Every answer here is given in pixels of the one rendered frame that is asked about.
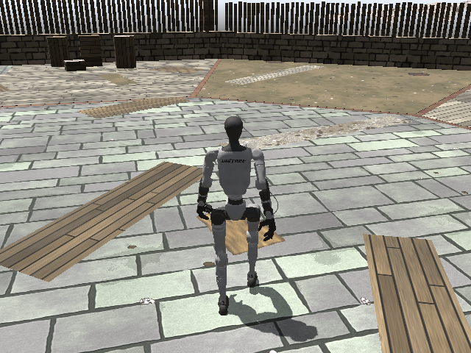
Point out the right robot foot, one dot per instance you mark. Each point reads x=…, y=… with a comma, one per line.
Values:
x=251, y=281

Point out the robot right hand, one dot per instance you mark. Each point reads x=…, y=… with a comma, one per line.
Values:
x=272, y=228

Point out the right robot forearm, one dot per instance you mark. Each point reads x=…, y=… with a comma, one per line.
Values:
x=266, y=202

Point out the robot right upper arm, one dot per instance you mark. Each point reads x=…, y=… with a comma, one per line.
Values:
x=260, y=170

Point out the robot left upper arm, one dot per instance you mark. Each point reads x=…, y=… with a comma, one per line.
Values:
x=208, y=165

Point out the left robot forearm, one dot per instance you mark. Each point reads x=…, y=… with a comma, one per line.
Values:
x=203, y=194

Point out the robot left hand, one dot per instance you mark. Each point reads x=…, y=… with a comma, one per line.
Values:
x=208, y=208

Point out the humanoid robot head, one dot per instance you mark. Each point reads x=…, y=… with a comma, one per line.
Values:
x=233, y=126

